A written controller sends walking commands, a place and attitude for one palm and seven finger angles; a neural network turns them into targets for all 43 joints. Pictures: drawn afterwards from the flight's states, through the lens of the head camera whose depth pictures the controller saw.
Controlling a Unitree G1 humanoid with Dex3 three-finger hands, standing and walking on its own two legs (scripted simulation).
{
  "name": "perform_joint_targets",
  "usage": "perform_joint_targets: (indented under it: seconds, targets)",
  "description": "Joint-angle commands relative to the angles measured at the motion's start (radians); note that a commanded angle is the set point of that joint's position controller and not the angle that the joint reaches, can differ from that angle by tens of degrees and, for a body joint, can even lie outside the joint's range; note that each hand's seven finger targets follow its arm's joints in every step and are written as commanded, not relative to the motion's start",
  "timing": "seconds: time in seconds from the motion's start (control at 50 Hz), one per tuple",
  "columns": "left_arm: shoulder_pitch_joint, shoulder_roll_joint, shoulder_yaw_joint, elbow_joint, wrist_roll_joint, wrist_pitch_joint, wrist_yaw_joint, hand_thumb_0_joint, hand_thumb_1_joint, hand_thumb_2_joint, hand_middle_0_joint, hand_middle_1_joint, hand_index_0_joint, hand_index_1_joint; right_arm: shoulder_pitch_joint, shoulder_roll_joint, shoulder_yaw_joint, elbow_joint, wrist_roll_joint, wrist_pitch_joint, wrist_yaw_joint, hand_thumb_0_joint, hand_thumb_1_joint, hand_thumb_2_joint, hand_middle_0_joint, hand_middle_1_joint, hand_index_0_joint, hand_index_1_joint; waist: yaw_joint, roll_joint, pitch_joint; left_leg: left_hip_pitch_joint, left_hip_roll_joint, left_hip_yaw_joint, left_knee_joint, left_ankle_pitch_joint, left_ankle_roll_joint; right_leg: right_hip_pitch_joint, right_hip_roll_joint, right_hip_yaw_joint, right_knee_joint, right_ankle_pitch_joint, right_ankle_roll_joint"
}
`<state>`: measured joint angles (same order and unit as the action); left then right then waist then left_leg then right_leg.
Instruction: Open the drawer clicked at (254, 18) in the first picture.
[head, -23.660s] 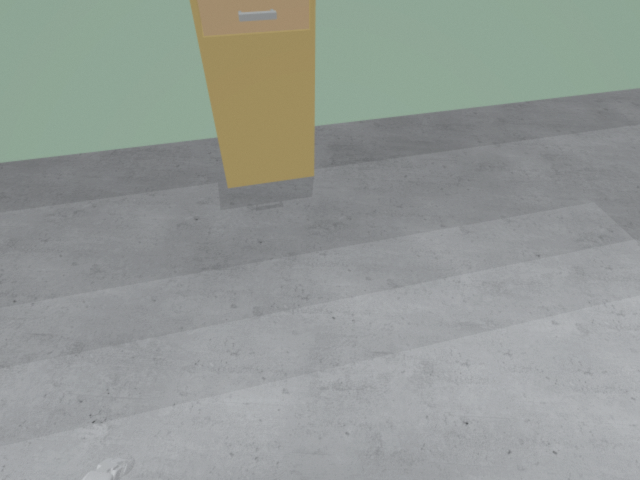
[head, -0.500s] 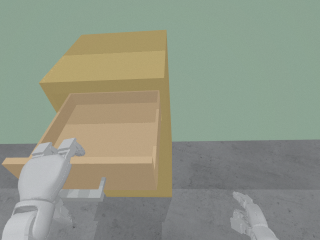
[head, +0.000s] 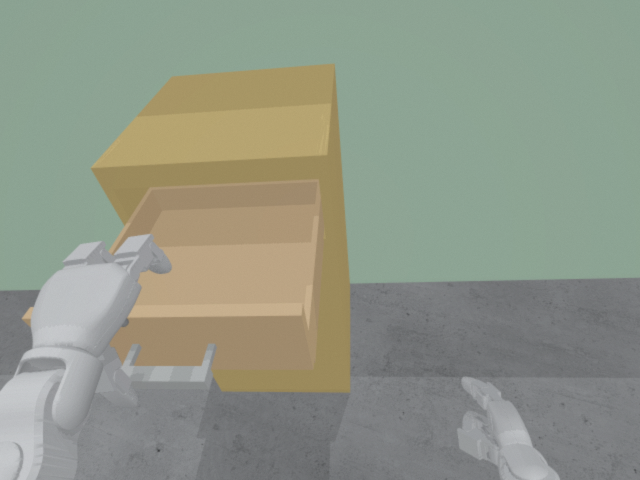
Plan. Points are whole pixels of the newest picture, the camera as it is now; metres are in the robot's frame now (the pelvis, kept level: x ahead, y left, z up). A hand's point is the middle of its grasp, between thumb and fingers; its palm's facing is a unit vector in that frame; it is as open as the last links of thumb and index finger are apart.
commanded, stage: draw the hand back to the body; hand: left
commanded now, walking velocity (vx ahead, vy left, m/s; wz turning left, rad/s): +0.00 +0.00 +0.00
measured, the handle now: (167, 363) +0.24 +0.27 +0.00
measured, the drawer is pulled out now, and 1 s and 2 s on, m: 0.30 0.30 0.30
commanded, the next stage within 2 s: step back with the hand held close in 1.66 s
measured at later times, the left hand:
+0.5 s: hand (115, 332) +0.20 +0.26 +0.15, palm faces +0.14 -0.06 -0.99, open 13.8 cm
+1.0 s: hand (113, 297) +0.21 +0.24 +0.20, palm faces +0.44 -0.83 -0.36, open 12.6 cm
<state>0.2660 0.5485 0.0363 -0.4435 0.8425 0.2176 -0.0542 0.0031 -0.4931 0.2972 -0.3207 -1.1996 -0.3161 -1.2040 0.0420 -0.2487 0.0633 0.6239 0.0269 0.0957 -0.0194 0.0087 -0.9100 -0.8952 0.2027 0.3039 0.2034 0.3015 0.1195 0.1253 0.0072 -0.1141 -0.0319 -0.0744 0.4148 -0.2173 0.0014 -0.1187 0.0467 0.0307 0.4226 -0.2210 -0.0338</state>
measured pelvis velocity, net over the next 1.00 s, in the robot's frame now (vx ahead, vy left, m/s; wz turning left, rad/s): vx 0.02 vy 0.00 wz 0.01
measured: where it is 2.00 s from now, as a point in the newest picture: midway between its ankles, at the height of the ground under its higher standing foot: outside the picture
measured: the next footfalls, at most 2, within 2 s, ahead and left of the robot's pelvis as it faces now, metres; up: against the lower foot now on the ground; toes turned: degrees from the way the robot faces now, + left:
none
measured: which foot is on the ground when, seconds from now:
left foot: down 0.00-1.00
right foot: down 0.00-1.00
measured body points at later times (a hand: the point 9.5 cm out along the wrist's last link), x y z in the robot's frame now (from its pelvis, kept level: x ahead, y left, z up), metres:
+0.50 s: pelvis +0.00 +0.00 +0.00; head -0.02 -0.04 +0.45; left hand +0.19 +0.26 +0.20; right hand +0.23 -0.19 -0.09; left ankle +0.01 +0.12 -0.74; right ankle +0.01 -0.10 -0.74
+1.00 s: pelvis +0.02 +0.00 +0.00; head +0.00 -0.01 +0.45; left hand +0.18 +0.28 +0.22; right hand +0.22 -0.19 -0.08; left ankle +0.01 +0.12 -0.74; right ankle +0.01 -0.10 -0.74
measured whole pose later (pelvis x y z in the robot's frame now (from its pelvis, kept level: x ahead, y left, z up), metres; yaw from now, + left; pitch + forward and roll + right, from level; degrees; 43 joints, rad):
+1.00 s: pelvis +0.02 +0.00 +0.00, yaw +1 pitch -5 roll -1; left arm 0.43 0.34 0.30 -0.54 -0.05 -0.13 0.11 0.00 -0.19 0.43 -0.30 -1.00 -0.29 -1.01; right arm 0.19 -0.20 0.06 0.63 -0.02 -0.14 -0.07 0.01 -0.91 -0.90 0.20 0.30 0.21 0.30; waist 0.07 0.04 0.03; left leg -0.08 -0.03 -0.09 0.42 -0.25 0.00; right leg -0.05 0.05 0.02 0.38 -0.23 -0.03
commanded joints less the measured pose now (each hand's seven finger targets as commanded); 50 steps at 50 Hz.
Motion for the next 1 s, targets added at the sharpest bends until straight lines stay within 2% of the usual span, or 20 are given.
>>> perform_joint_targets:
  seconds: [0.0,0.04,0.12,0.16,0.22,0.3,0.42,0.44,0.5,0.52,0.62,0.64,0.66,0.68,0.7,0.72,0.78,0.82,0.9,0.98]
  targets:
    - [-0.163,0.220,0.174,-0.151,0.004,-0.023,0.014,0.000,-0.500,0.300,-0.300,-1.200,-0.300,-1.200,-0.200,-0.084,-0.032,-0.180,-0.003,-0.061,-0.011,0.000,-0.900,-0.900,0.200,0.300,0.200,0.300,0.013,-0.087,-0.107,-0.036,-0.004,0.067,-0.048,0.124,0.026,0.037,-0.032,-0.015,-0.083,0.045,0.025]
    - [-0.165,0.214,0.181,-0.169,-0.009,-0.053,0.019,0.000,-0.500,0.300,-0.300,-1.200,-0.300,-1.200,-0.193,-0.077,-0.028,-0.186,-0.003,-0.083,-0.008,0.000,-0.900,-0.900,0.200,0.300,0.200,0.300,0.016,-0.071,-0.156,-0.021,-0.009,0.068,-0.033,0.137,0.026,0.050,-0.034,-0.019,-0.077,0.049,0.024]
    - [-0.080,0.244,0.242,-0.191,-0.035,-0.088,0.044,0.000,-0.500,0.300,-0.300,-1.200,-0.300,-1.200,-0.182,-0.088,-0.037,-0.188,-0.005,-0.102,-0.013,0.000,-0.900,-0.900,0.200,0.300,0.200,0.300,0.018,-0.059,-0.127,-0.024,-0.006,0.062,-0.015,0.141,0.021,0.019,-0.028,-0.001,-0.091,0.066,0.025]
    - [-0.106,0.252,0.245,-0.131,-0.030,-0.101,0.051,0.000,-0.500,0.300,-0.300,-1.200,-0.300,-1.200,-0.162,-0.087,-0.041,-0.161,-0.012,-0.100,-0.017,0.000,-0.900,-0.900,0.200,0.300,0.200,0.300,0.006,-0.080,-0.062,-0.045,-0.010,0.066,-0.021,0.107,0.023,-0.019,-0.033,-0.007,-0.103,0.014,0.025]
    - [-0.141,0.240,0.238,-0.173,-0.027,-0.111,0.064,0.000,-0.500,0.300,-0.300,-1.200,-0.300,-1.200,-0.182,-0.090,-0.044,-0.178,-0.006,-0.113,-0.015,0.000,-0.900,-0.900,0.200,0.300,0.200,0.300,0.011,-0.025,-0.075,-0.033,-0.010,0.053,-0.019,0.097,0.020,-0.031,-0.025,0.003,-0.103,-0.006,0.016]
    - [-0.152,0.222,0.205,-0.166,-0.022,-0.121,0.073,0.000,-0.500,0.300,-0.300,-1.200,-0.300,-1.200,-0.160,-0.092,-0.055,-0.167,-0.011,-0.112,-0.021,0.000,-0.900,-0.900,0.200,0.300,0.200,0.300,0.004,-0.052,-0.119,-0.026,-0.016,0.058,-0.021,0.113,0.023,-0.015,-0.034,-0.017,-0.090,0.016,0.020]
    - [-0.064,0.240,0.243,-0.197,-0.023,-0.099,0.084,0.000,-0.500,0.300,-0.300,-1.200,-0.300,-1.200,-0.177,-0.096,-0.052,-0.177,-0.006,-0.117,-0.015,0.000,-0.900,-0.900,0.200,0.300,0.200,0.300,0.020,-0.050,-0.137,-0.033,-0.008,0.051,-0.017,0.148,0.019,0.011,-0.026,-0.010,-0.074,0.074,0.014]
    - [-0.057,0.223,0.225,-0.171,-0.011,-0.098,0.081,0.000,-0.500,0.300,-0.300,-1.200,-0.300,-1.200,-0.164,-0.087,-0.045,-0.167,-0.012,-0.112,-0.010,0.000,-0.900,-0.900,0.200,0.300,0.200,0.300,0.016,-0.094,-0.122,-0.049,-0.010,0.057,-0.024,0.150,0.019,0.009,-0.032,-0.033,-0.066,0.065,0.017]
    - [-0.044,0.241,0.249,-0.183,-0.018,-0.087,0.084,0.000,-0.500,0.300,-0.300,-1.200,-0.300,-1.200,-0.170,-0.094,-0.051,-0.174,-0.008,-0.095,-0.009,0.000,-0.900,-0.900,0.200,0.300,0.200,0.300,0.021,-0.081,-0.112,-0.054,-0.008,0.057,-0.031,0.152,0.018,0.013,-0.029,-0.029,-0.063,0.080,0.017]
    - [-0.038,0.243,0.265,-0.206,-0.028,-0.077,0.084,0.000,-0.500,0.300,-0.300,-1.200,-0.300,-1.200,-0.188,-0.095,-0.049,-0.184,-0.001,-0.100,-0.007,0.000,-0.900,-0.900,0.200,0.300,0.200,0.300,0.025,-0.040,-0.121,-0.045,-0.002,0.052,-0.029,0.151,0.016,0.016,-0.020,-0.019,-0.067,0.076,0.013]
    - [-0.013,0.218,0.242,-0.217,-0.036,-0.067,0.074,0.000,-0.500,0.300,-0.300,-1.200,-0.300,-1.200,-0.183,-0.097,-0.049,-0.190,0.001,-0.095,-0.007,0.000,-0.900,-0.900,0.200,0.300,0.200,0.300,0.013,-0.063,-0.119,-0.035,0.001,0.052,-0.028,0.170,0.016,0.009,-0.017,-0.031,-0.067,0.097,0.017]
    - [-0.031,0.192,0.201,-0.224,-0.026,-0.071,0.069,0.000,-0.500,0.300,-0.300,-1.200,-0.300,-1.200,-0.170,-0.091,-0.041,-0.187,-0.004,-0.094,-0.006,0.000,-0.900,-0.900,0.200,0.300,0.200,0.300,0.007,-0.066,-0.127,-0.028,-0.002,0.057,-0.030,0.177,0.018,0.009,-0.028,-0.049,-0.062,0.091,0.018]
    - [-0.074,-0.163,0.207,-0.294,-0.767,-0.214,0.098,0.000,-0.465,0.315,-0.298,-1.178,-0.298,-1.178,-0.099,0.003,-0.042,-0.260,-0.002,-0.168,-0.022,0.000,-0.900,-0.900,0.200,0.300,0.200,0.300,-0.093,-0.192,-0.012,0.058,0.035,0.043,-0.011,0.095,0.041,-0.053,-0.009,-0.067,-0.101,0.066,0.010]
    - [0.061,-0.048,0.283,-0.184,-0.794,-0.268,0.125,0.000,-0.430,0.330,-0.295,-1.155,-0.295,-1.155,-0.079,-0.041,-0.041,-0.212,-0.018,-0.210,-0.036,0.000,-0.900,-0.900,0.200,0.300,0.200,0.300,-0.076,-0.247,-0.026,0.056,0.048,0.037,-0.019,0.049,0.039,-0.049,-0.010,-0.063,-0.096,0.024,0.014]
    - [0.105,-0.062,0.275,-0.178,-0.799,-0.287,0.134,0.000,-0.395,0.345,-0.292,-1.133,-0.292,-1.133,-0.090,-0.037,-0.037,-0.213,-0.017,-0.227,-0.040,0.000,-0.900,-0.900,0.200,0.300,0.200,0.300,-0.063,-0.179,-0.005,0.041,0.042,0.035,-0.037,0.018,0.033,-0.053,-0.011,-0.060,-0.101,-0.015,0.012]
    - [0.104,-0.014,0.351,-0.238,-0.859,-0.312,0.145,0.000,-0.360,0.360,-0.290,-1.110,-0.290,-1.110,-0.074,-0.051,-0.040,-0.196,-0.021,-0.234,-0.054,0.000,-0.900,-0.900,0.200,0.300,0.200,0.300,-0.055,-0.188,-0.036,0.040,0.041,0.029,-0.049,0.030,0.024,-0.030,-0.013,-0.062,-0.120,-0.013,0.015]
    - [0.013,0.015,0.383,-0.380,-0.877,-0.388,0.182,0.000,-0.255,0.405,-0.282,-1.043,-0.282,-1.043,-0.033,-0.047,-0.035,-0.188,-0.039,-0.280,-0.072,0.000,-0.900,-0.900,0.200,0.300,0.200,0.300,-0.049,-0.018,-0.138,0.057,0.034,0.038,-0.049,0.115,0.011,0.041,-0.039,-0.054,-0.090,0.074,0.010]
    - [0.040,0.011,0.393,-0.361,-0.883,-0.394,0.194,0.000,-0.185,0.435,-0.277,-0.997,-0.277,-0.997,-0.016,-0.045,-0.029,-0.168,-0.043,-0.293,-0.072,0.000,-0.900,-0.900,0.200,0.300,0.200,0.300,-0.046,0.082,-0.079,0.030,0.031,0.038,-0.058,0.129,-0.002,0.034,-0.036,-0.053,-0.104,0.085,0.001]
    - [0.074,-0.042,0.363,-0.304,-0.893,-0.404,0.183,0.000,-0.045,0.495,-0.268,-0.908,-0.268,-0.908,-0.001,-0.040,-0.036,-0.153,-0.041,-0.303,-0.060,0.000,-0.900,-0.900,0.200,0.300,0.200,0.300,-0.051,0.055,-0.031,0.011,0.039,0.036,-0.064,0.197,-0.006,0.046,-0.038,-0.061,-0.093,0.149,-0.002]
    - [0.118,-0.071,0.353,-0.252,-0.906,-0.402,0.163,0.000,0.095,0.555,-0.257,-0.817,-0.257,-0.817,-0.001,-0.052,-0.055,-0.150,-0.040,-0.291,-0.053,0.000,-0.900,-0.900,0.200,0.300,0.200,0.300,-0.052,-0.087,-0.044,0.015,0.045,0.043,-0.055,0.246,0.005,0.063,-0.036,-0.062,-0.089,0.211,0.008]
